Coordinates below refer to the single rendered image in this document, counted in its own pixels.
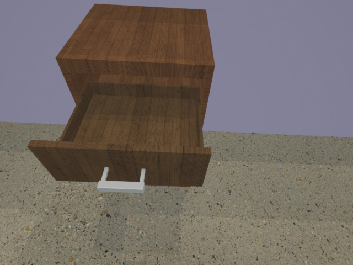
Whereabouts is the drawer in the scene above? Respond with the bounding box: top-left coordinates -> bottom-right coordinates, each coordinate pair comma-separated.
27,81 -> 212,187

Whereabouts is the handle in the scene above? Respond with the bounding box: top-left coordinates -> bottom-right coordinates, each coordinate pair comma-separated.
97,167 -> 146,193

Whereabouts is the cabinet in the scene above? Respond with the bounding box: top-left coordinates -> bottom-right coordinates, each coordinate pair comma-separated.
56,4 -> 215,187

